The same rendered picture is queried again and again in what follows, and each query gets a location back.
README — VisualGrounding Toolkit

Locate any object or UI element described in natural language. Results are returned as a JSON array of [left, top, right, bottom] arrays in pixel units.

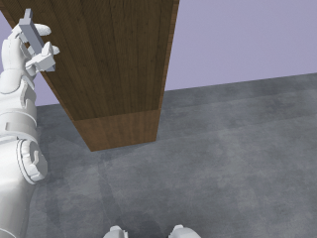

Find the left robot forearm
[[0, 69, 39, 145]]

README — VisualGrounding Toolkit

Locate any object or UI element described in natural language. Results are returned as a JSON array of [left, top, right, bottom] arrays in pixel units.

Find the left robot shin
[[110, 225, 122, 231]]

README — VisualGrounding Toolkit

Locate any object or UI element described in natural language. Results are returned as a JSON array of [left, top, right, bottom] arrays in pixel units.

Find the left robot hand
[[1, 24, 60, 80]]

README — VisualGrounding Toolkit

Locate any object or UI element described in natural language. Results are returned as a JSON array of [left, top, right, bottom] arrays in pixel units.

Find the handle
[[18, 8, 55, 72]]

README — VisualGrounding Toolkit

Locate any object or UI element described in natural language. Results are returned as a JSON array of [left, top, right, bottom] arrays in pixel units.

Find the cupboard door
[[1, 0, 174, 121]]

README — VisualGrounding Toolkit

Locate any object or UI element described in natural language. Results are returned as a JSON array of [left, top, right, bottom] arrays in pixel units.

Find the left robot upper arm
[[0, 139, 48, 238]]

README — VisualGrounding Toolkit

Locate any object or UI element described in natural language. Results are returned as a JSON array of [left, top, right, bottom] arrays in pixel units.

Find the right robot thigh
[[168, 227, 201, 238]]

